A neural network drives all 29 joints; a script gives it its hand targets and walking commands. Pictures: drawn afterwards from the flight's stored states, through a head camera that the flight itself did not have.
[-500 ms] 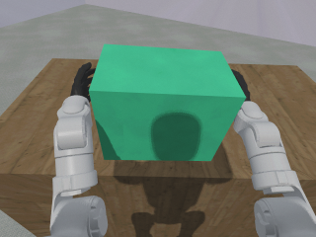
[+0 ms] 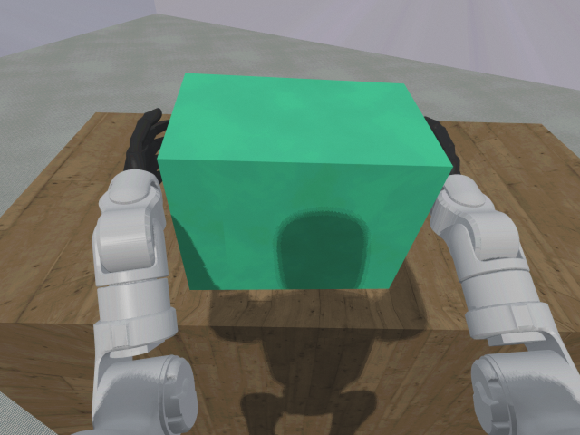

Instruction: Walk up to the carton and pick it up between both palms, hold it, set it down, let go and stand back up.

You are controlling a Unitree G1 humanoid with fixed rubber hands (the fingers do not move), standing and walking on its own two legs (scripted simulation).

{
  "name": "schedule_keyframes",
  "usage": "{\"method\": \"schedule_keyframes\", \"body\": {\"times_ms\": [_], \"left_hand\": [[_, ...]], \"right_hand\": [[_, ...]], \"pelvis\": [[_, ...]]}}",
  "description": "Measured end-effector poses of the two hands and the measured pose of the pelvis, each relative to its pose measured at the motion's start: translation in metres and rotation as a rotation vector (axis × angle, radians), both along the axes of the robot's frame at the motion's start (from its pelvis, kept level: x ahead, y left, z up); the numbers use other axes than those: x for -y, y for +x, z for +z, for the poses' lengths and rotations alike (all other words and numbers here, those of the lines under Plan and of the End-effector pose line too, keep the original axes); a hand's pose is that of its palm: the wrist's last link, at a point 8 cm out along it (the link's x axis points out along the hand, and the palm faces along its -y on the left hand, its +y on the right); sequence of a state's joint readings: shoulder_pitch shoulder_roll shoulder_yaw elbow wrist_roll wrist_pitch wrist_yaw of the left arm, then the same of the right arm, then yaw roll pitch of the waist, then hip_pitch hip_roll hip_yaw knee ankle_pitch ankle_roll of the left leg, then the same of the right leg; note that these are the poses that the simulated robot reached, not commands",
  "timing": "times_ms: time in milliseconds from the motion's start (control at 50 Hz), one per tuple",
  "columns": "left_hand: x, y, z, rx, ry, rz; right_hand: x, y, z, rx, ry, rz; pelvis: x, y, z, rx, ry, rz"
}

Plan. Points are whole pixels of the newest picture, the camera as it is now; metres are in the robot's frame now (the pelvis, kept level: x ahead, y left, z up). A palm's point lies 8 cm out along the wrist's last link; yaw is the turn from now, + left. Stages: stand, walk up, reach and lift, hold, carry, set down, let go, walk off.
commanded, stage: hold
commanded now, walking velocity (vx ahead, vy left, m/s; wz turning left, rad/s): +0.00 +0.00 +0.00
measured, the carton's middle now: (294, 188) +0.38 -0.01 +0.19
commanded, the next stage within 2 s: none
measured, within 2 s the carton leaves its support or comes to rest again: neither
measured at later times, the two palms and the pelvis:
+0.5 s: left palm (127, 167) +0.36 +0.19 +0.25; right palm (435, 161) +0.36 -0.18 +0.24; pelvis +0.00 +0.00 +0.00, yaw +0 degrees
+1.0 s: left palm (128, 171) +0.35 +0.19 +0.24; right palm (436, 164) +0.36 -0.18 +0.24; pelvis +0.00 +0.00 +0.00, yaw +0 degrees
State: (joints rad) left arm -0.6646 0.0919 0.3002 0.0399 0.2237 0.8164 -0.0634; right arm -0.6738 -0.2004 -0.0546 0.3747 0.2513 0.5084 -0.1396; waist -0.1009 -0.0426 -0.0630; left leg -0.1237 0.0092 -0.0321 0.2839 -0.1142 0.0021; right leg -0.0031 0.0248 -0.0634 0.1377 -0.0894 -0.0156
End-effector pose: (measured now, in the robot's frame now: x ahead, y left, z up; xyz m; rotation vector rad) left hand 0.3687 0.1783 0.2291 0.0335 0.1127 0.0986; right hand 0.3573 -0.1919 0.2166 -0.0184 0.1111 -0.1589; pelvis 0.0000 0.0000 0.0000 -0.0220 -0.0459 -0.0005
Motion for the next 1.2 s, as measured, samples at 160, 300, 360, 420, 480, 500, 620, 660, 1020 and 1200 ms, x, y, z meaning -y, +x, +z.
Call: {"method": "schedule_keyframes", "body": {"times_ms": [160,300,360,420,480,500,620,660,1020,1200], "left_hand": [[-0.011,-0.017,0.009,0.014,-0.019,0.038],[-0.017,-0.016,0.014,-0.003,-0.022,0.05],[-0.016,-0.014,0.017,0.001,-0.02,0.046],[-0.015,-0.011,0.018,0.001,-0.016,0.041],[-0.013,-0.01,0.017,-0.001,-0.013,0.036],[-0.013,-0.01,0.016,-0.001,-0.013,0.036],[-0.011,-0.011,0.012,-0.001,-0.013,0.034],[-0.011,-0.012,0.012,0.0,-0.013,0.034],[-0.012,-0.014,0.014,0.004,-0.02,0.041],[-0.012,-0.014,0.014,0.002,-0.02,0.04]], "right_hand": [[-0.011,-0.003,0.015,0.015,-0.003,0.038],[-0.016,0.002,0.021,-0.001,0.028,0.044],[-0.016,0.004,0.024,0.003,0.029,0.04],[-0.014,0.004,0.025,0.003,0.026,0.036],[-0.013,0.004,0.024,0.0,0.022,0.032],[-0.012,0.004,0.024,0.0,0.021,0.031],[-0.01,0.002,0.02,0.0,0.012,0.03],[-0.01,0.001,0.019,0.001,0.01,0.031],[-0.011,0.001,0.021,0.004,0.015,0.034],[-0.012,0.001,0.021,0.002,0.017,0.033]], "pelvis": [[0.0,-0.001,0.0,0.02,0.001,-0.004],[-0.001,-0.005,0.0,0.009,0.0,0.008],[-0.001,-0.005,0.0,0.002,-0.001,0.009],[-0.002,-0.004,0.0,-0.001,-0.001,0.009],[-0.003,-0.003,0.0,0.0,-0.001,0.007],[-0.003,-0.002,0.0,0.001,-0.001,0.006],[-0.003,0.001,0.0,0.008,0.0,0.002],[-0.003,0.001,0.0,0.01,0.0,0.001],[-0.001,0.001,0.0,0.014,0.001,0.002],[-0.001,0.0,0.0,0.012,0.0,0.003]]}}
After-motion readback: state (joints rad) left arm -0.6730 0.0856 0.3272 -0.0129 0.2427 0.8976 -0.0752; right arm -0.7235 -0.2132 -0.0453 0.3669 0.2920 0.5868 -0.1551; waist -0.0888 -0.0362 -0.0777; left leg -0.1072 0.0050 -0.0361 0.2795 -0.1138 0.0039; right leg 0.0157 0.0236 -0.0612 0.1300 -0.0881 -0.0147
